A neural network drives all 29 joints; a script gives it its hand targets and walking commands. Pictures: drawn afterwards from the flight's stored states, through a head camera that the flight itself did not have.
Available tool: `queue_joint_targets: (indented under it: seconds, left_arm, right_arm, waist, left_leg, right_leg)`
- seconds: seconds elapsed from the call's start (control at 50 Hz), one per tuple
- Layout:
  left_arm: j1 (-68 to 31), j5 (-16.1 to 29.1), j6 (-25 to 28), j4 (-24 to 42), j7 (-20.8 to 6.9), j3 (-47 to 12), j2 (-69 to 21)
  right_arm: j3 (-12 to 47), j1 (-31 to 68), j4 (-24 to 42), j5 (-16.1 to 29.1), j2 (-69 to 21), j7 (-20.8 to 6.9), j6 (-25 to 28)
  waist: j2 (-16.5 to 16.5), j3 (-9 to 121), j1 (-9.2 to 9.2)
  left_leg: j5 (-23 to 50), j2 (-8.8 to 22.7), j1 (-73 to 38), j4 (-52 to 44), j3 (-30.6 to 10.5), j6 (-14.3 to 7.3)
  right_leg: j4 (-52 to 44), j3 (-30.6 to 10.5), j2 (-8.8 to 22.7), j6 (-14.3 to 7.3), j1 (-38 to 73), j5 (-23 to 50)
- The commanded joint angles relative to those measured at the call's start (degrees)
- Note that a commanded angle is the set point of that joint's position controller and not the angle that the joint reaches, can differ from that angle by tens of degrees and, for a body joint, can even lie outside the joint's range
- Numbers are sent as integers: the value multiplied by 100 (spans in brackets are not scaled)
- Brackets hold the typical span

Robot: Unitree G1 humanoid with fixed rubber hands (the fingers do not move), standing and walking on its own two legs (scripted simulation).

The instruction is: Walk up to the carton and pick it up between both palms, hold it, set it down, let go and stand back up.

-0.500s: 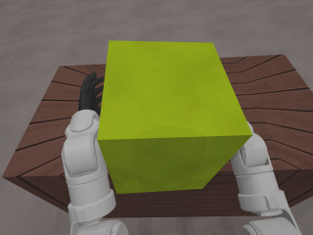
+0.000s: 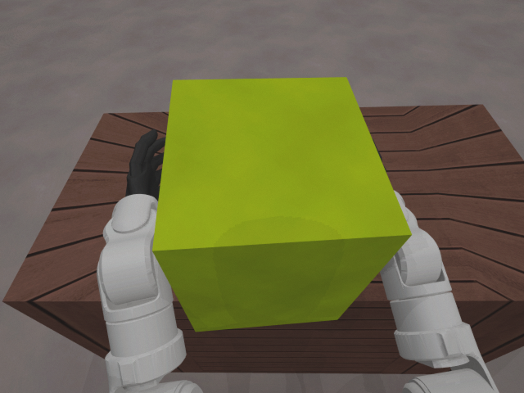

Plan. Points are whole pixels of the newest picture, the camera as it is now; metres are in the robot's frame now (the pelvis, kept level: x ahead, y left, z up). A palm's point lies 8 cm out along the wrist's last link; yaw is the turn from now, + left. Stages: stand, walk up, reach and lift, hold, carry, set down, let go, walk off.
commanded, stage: hold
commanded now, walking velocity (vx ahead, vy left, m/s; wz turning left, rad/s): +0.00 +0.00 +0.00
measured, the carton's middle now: (265, 214) +0.33 -0.01 +0.14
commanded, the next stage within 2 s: none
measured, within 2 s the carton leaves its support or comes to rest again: neither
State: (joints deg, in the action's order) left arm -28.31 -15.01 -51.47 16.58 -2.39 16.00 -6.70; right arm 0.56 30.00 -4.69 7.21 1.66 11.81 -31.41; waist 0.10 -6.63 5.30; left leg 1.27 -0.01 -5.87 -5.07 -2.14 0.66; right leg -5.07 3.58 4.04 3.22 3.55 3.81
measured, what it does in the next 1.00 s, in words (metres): stands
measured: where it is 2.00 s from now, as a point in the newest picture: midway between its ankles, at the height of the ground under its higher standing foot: outside the picture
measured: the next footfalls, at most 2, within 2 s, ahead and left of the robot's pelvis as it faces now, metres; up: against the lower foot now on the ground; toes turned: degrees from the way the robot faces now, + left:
none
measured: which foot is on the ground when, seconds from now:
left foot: down 0.00-1.00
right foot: down 0.00-1.00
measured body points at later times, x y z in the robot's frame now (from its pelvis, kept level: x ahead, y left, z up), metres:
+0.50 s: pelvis -0.01 -0.01 +0.00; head +0.02 -0.02 +0.45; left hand +0.36 +0.12 +0.17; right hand +0.36 -0.17 +0.13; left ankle -0.01 +0.13 -0.76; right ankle +0.01 -0.15 -0.76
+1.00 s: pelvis +0.00 +0.00 +0.00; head +0.04 -0.01 +0.45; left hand +0.37 +0.14 +0.17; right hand +0.37 -0.16 +0.14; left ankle -0.01 +0.13 -0.76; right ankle +0.01 -0.15 -0.76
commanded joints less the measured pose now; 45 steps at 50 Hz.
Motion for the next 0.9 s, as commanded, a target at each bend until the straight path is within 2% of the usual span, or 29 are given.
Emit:
queue_joint_targets:
  seconds: [0.0,0.08,0.24,0.28,0.3,0.36,0.46,0.5,0.56,0.64,0.68,0.76,0.82,0.88]
  left_arm:
    - [-2999,1043,7,1069,-750,-2982,-2094]
    - [-2831,1065,-204,1192,-721,-2998,-2030]
    - [-2820,903,-358,1112,-749,-2785,-1936]
    - [-2907,882,-321,1048,-736,-2703,-1931]
    - [-2983,860,-281,1086,-726,-2682,-1912]
    - [-3096,841,-195,803,-733,-2528,-1926]
    - [-3322,717,12,377,-758,-2324,-1884]
    - [-3419,726,117,235,-755,-2260,-1873]
    - [-3620,735,284,157,-755,-2250,-1882]
    - [-3766,786,445,21,-749,-2237,-1888]
    - [-3857,769,503,-95,-746,-2218,-1937]
    - [-3783,835,596,-182,-743,-2286,-1970]
    - [-3665,957,563,201,-734,-2564,-2146]
    - [-3446,1032,420,680,-725,-2782,-2148]
  right_arm:
    - [2136,3741,2116,693,-2173,-384,341]
    - [2133,3802,2439,768,-1996,-433,302]
    - [1985,3830,2329,698,-1891,-538,237]
    - [2039,3983,2372,709,-1925,-567,255]
    - [2049,4009,2331,730,-1953,-576,265]
    - [1955,4085,2123,616,-1993,-597,281]
    - [1857,4267,1737,493,-2148,-587,345]
    - [1884,4397,1682,462,-2205,-576,394]
    - [1843,4484,1553,383,-2301,-564,469]
    - [1835,4597,1374,308,-2381,-555,511]
    - [1778,4594,1199,251,-2413,-550,534]
    - [1782,4496,1176,230,-2452,-515,561]
    - [1991,4438,1503,377,-2530,-467,560]
    - [2245,4151,1771,564,-2558,-416,479]
  waist:
    - [-317,3625,154]
    - [-268,3552,145]
    - [-149,3222,32]
    - [-14,3324,-25]
    - [-68,3322,-52]
    - [97,3210,-105]
    - [102,3154,-219]
    - [200,3184,-267]
    - [96,3261,-235]
    - [195,3465,-252]
    - [108,3425,-217]
    - [150,3604,-139]
    - [-52,3938,-57]
    - [-48,4130,15]
  left_leg:
    - [2878,-298,-729,544,206,320]
    - [3037,-265,-1024,645,211,375]
    - [2500,-209,-729,390,282,262]
    - [2302,-214,-601,285,310,192]
    - [2120,-211,-490,216,330,164]
    - [1617,-189,-216,73,352,39]
    - [967,-202,181,-113,406,-78]
    - [857,-206,360,-178,412,-163]
    - [690,-221,445,-209,441,-195]
    - [653,-221,478,-201,391,-217]
    - [543,-232,490,-164,416,-221]
    - [866,-264,329,-35,375,-180]
    - [1632,-317,18,176,336,-51]
    - [2382,-363,-248,319,287,73]
  right_leg:
    - [476,-32,-687,-2,1821,2003]
    - [403,-18,-697,-30,1654,1834]
    - [370,-92,-654,17,1897,1574]
    - [416,-72,-655,49,2067,1582]
    - [422,-96,-629,63,2120,1471]
    - [454,-113,-601,91,2199,1225]
    - [490,-140,-527,130,2292,876]
    - [527,-167,-507,170,2384,872]
    - [538,-177,-473,164,2374,743]
    - [559,-156,-474,169,2350,687]
    - [572,-157,-472,159,2215,531]
    - [598,-106,-509,153,2148,803]
    - [661,-74,-556,131,2144,1523]
    - [721,-64,-608,122,2306,2318]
